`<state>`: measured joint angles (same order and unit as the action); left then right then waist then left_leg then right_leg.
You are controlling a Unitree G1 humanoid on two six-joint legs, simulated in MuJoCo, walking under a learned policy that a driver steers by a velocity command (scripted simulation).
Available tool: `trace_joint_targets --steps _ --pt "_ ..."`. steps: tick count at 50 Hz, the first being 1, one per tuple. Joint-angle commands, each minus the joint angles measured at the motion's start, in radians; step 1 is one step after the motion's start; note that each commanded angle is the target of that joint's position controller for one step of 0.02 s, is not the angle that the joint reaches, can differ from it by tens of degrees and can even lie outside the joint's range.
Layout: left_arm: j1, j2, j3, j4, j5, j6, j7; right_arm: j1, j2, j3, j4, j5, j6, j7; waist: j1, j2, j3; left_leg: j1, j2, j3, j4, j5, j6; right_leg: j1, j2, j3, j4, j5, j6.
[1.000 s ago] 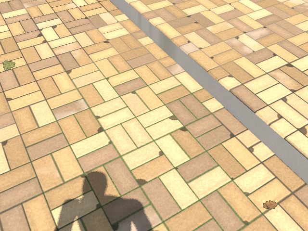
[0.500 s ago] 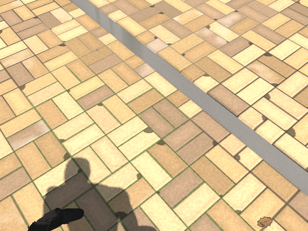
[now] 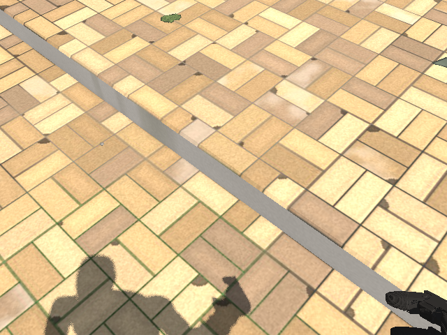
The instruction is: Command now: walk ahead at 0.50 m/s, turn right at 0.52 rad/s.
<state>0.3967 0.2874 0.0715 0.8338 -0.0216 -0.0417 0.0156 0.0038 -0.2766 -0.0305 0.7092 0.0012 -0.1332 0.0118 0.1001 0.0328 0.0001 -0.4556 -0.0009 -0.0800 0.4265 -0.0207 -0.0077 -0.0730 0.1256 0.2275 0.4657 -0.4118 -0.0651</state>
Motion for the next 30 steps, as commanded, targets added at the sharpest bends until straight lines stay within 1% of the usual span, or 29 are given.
trace_joint_targets --steps 1,2,3,4,5,6,7,8,9,10,11,13,14,16,18,19,20,21,22,23,24,25,26,27,28,29,30 --pt "-0.038 0.038 -0.006 -0.088 0.028 -0.012 -0.002 0.316 -0.233 -0.077 -0.008 -0.015 -0.020 -0.016 -0.205 -0.008 -0.265 0.580 0.234 -0.194 0.019 -0.082 0.125 -0.236 -0.119 0.054 0.397 0.214 -0.041" --pt "0.114 0.001 -0.020 -0.107 -0.007 -0.024 -0.007 0.385 -0.292 -0.096 0.041 -0.016 -0.004 -0.007 -0.129 0.349 -0.351 0.843 0.422 -0.671 -0.085 -0.327 0.283 -0.584 -0.009 -0.057 0.682 -0.180 0.013" --pt "0.096 0.109 -0.004 -0.073 -0.021 -0.025 -0.002 0.356 -0.178 -0.073 0.021 0.002 -0.001 0.001 -0.157 0.195 -0.259 0.786 0.405 -0.695 -0.129 -0.504 0.255 -0.689 -0.091 -0.018 0.794 -0.140 0.022" --pt "-0.014 0.151 0.008 -0.085 -0.015 -0.023 -0.002 0.313 -0.122 -0.058 0.015 0.004 0.003 0.000 -0.180 0.091 -0.133 0.668 0.355 -0.528 -0.136 -0.444 0.213 -0.712 -0.117 -0.037 0.814 -0.043 0.027" --pt "-0.073 0.137 0.007 -0.098 -0.004 -0.023 0.001 0.264 -0.113 -0.051 0.009 -0.005 0.008 0.002 -0.164 0.016 -0.066 0.552 0.310 -0.412 -0.154 -0.298 0.200 -0.683 -0.147 -0.068 0.792 0.023 0.035" --pt "-0.115 0.123 0.009 -0.112 0.008 -0.026 -0.002 0.238 -0.098 -0.046 0.017 -0.010 0.012 0.004 -0.149 0.011 -0.012 0.471 0.275 -0.336 -0.176 -0.187 0.205 -0.674 -0.169 -0.074 0.738 0.064 0.039" --pt "-0.117 0.104 0.008 -0.120 0.008 -0.027 -0.007 0.229 -0.089 -0.040 0.023 -0.019 0.012 0.003 -0.125 0.041 -0.004 0.416 0.249 -0.276 -0.199 -0.123 0.200 -0.631 -0.194 -0.085 0.699 0.086 0.038" --pt "-0.104 0.075 -0.004 -0.105 0.108 -0.002 -0.036 0.292 -0.088 -0.033 0.065 -0.058 0.021 0.002 -0.114 -0.036 -0.010 0.316 0.245 -0.226 -0.199 0.033 0.184 -0.537 -0.146 -0.128 0.681 0.072 0.037" --pt "-0.085 0.043 -0.005 -0.112 0.106 0.009 -0.049 0.308 -0.108 -0.039 0.078 -0.051 0.019 0.005 -0.094 0.009 -0.016 0.307 0.229 -0.169 -0.197 0.125 0.187 -0.520 -0.138 -0.139 0.660 0.074 0.039" --pt "-0.089 0.039 -0.008 -0.116 0.091 0.014 -0.056 0.305 -0.117 -0.042 0.086 -0.039 0.016 0.007 -0.086 0.055 -0.021 0.310 0.220 -0.129 -0.206 0.158 0.190 -0.530 -0.140 -0.146 0.624 0.096 0.041" --pt "-0.113 0.037 -0.011 -0.127 0.080 0.017 -0.062 0.301 -0.119 -0.043 0.093 -0.031 0.016 0.009 -0.082 0.083 -0.013 0.306 0.213 -0.097 -0.223 0.164 0.191 -0.540 -0.150 -0.157 0.567 0.128 0.044" --pt "-0.188 0.033 -0.023 -0.148 0.072 0.017 -0.069 0.296 -0.110 -0.040 0.104 -0.024 0.023 0.012 -0.094 0.101 -0.003 0.288 0.188 -0.043 -0.255 0.112 0.184 -0.508 -0.172 -0.200 0.423 0.208 0.050" --pt "-0.231 0.026 -0.031 -0.156 0.070 0.013 -0.072 0.301 -0.107 -0.040 0.110 -0.021 0.028 0.013 -0.105 0.101 0.005 0.273 0.175 -0.021 -0.268 0.084 0.179 -0.474 -0.177 -0.226 0.345 0.246 0.051" --pt "-0.303 0.026 -0.039 -0.172 0.062 0.010 -0.072 0.336 -0.121 -0.044 0.129 -0.019 0.036 0.015 -0.130 0.097 0.020 0.271 0.170 -0.006 -0.272 0.043 0.167 -0.410 -0.169 -0.262 0.223 0.277 0.051" --pt "-0.334 0.045 -0.037 -0.183 0.058 0.005 -0.066 0.379 -0.143 -0.050 0.151 -0.018 0.041 0.016 -0.140 0.091 0.024 0.309 0.206 -0.025 -0.249 0.061 0.159 -0.369 -0.159 -0.276 0.156 0.273 0.038" --pt "-0.332 0.054 -0.035 -0.184 0.057 0.002 -0.062 0.388 -0.155 -0.053 0.159 -0.018 0.045 0.015 -0.134 0.087 0.026 0.326 0.224 -0.035 -0.230 0.074 0.155 -0.345 -0.154 -0.280 0.128 0.257 0.026" --pt "-0.311 0.058 -0.032 -0.178 0.059 -0.003 -0.057 0.390 -0.162 -0.055 0.165 -0.017 0.049 0.013 -0.119 0.078 0.026 0.337 0.231 -0.033 -0.194 0.112 0.147 -0.301 -0.142 -0.287 0.088 0.248 0.014" --pt "-0.251 0.060 -0.029 -0.155 0.065 -0.009 -0.050 0.388 -0.162 -0.053 0.171 -0.013 0.053 0.011 -0.087 0.054 0.009 0.335 0.214 -0.007 -0.112 0.203 0.133 -0.205 -0.120 -0.298 0.022 0.257 -0.001" --pt "-0.137 0.088 -0.015 -0.110 0.077 -0.020 -0.040 0.407 -0.134 -0.043 0.177 -0.013 0.054 0.010 -0.048 0.003 -0.058 0.305 0.161 0.042 0.055 0.285 0.112 -0.036 -0.111 -0.283 -0.019 0.243 -0.023" --pt "0.034 0.153 0.003 -0.085 0.097 -0.030 -0.027 0.385 -0.093 -0.026 0.145 -0.012 0.051 0.009 0.031 -0.099 -0.177 0.180 0.111 0.095 0.316 0.102 0.083 0.171 -0.300 -0.076 -0.067 0.111 -0.074" --pt "0.090 0.282 0.034 -0.073 0.088 -0.022 -0.017 0.465 0.002 -0.003 0.109 0.000 0.050 0.010 -0.003 -0.361 -0.237 -0.134 -0.043 0.163 0.607 -0.457 0.049 0.363 -0.550 0.350 -0.193 0.034 -0.184" --pt "0.050 0.218 0.027 -0.071 0.051 -0.012 -0.016 0.416 -0.124 -0.033 0.132 -0.031 0.065 -0.002 0.001 -0.195 -0.164 -0.216 -0.003 0.067 0.704 -0.491 0.064 0.271 -0.527 0.394 -0.225 -0.016 -0.196" --pt "-0.031 0.157 0.007 -0.079 0.044 -0.012 -0.021 0.373 -0.122 -0.037 0.125 -0.032 0.065 0.006 -0.039 -0.142 -0.056 -0.226 0.047 0.045 0.705 -0.407 0.076 0.176 -0.469 0.256 -0.228 0.023 -0.178" --pt "-0.077 0.107 -0.006 -0.078 0.045 -0.018 -0.026 0.349 -0.098 -0.030 0.127 -0.027 0.064 0.012 -0.061 -0.114 -0.010 -0.194 0.074 0.047 0.668 -0.344 0.073 0.091 -0.422 0.158 -0.254 0.141 -0.159" --pt "-0.098 0.082 -0.014 -0.074 0.045 -0.025 -0.026 0.340 -0.087 -0.029 0.133 -0.031 0.071 0.014 -0.081 -0.117 0.012 -0.156 0.092 0.054 0.631 -0.311 0.065 0.042 -0.382 0.080 -0.275 0.236 -0.135" --pt "-0.107 0.068 -0.018 -0.063 0.044 -0.032 -0.024 0.355 -0.075 -0.025 0.143 -0.039 0.080 0.017 -0.102 -0.126 0.018 -0.121 0.098 0.061 0.616 -0.288 0.052 0.010 -0.353 0.023 -0.287 0.331 -0.121" --pt "-0.096 0.069 -0.018 -0.051 0.044 -0.040 -0.024 0.361 -0.063 -0.022 0.151 -0.042 0.087 0.021 -0.109 -0.122 0.005 -0.100 0.093 0.070 0.615 -0.269 0.044 0.004 -0.342 -0.010 -0.289 0.421 -0.123"
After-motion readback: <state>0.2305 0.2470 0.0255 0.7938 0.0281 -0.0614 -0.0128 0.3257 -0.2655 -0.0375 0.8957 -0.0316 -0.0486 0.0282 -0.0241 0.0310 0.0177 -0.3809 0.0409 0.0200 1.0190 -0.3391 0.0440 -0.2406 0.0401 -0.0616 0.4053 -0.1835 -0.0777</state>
